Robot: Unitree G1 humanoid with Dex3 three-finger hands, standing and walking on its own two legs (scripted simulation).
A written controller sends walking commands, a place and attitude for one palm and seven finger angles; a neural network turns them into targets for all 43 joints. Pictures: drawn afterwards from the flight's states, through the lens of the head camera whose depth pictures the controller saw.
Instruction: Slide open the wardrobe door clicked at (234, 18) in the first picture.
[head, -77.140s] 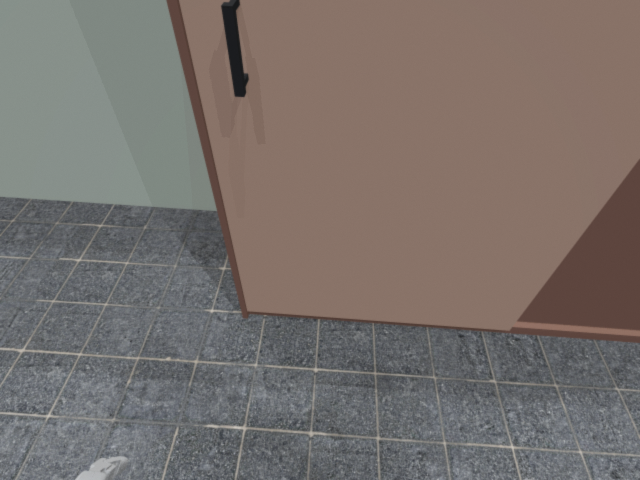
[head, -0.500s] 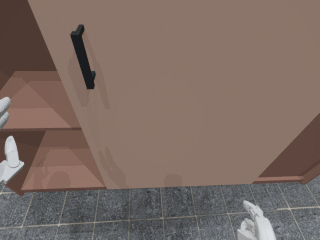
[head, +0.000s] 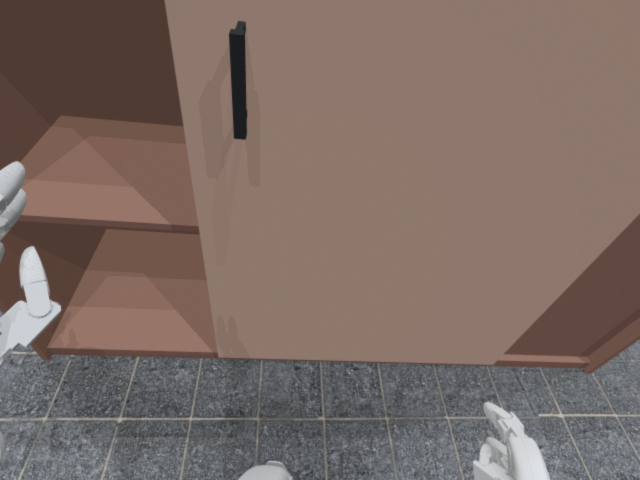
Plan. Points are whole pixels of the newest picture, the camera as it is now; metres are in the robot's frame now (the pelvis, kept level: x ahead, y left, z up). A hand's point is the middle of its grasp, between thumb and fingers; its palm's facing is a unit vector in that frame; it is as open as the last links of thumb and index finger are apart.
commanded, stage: stop stepping back and stand still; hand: left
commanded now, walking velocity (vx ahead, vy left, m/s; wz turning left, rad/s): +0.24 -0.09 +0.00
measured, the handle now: (240, 82) +0.57 +0.19 +0.22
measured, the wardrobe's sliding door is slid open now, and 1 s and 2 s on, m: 0.52 0.52 0.52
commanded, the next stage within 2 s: let the arm hang, fingers relaxed in 1.70 s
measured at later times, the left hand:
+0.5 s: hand out of the picture +0.13 +0.36 +0.19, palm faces +0.38 -0.86 -0.34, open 7.5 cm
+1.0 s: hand out of the picture +0.15 +0.32 +0.16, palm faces +0.37 -0.86 -0.35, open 7.4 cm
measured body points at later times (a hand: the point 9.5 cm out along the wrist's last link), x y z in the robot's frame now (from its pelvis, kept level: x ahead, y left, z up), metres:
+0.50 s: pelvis -0.11 +0.10 +0.01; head -0.08 +0.16 +0.45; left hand +0.10 +0.40 +0.21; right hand +0.02 -0.10 -0.07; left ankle -0.07 +0.20 -0.72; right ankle -0.11 -0.03 -0.63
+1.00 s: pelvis -0.06 +0.08 +0.00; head -0.07 +0.11 +0.45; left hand +0.13 +0.37 +0.18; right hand +0.07 -0.18 -0.07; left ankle -0.01 +0.18 -0.72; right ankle -0.20 +0.01 -0.72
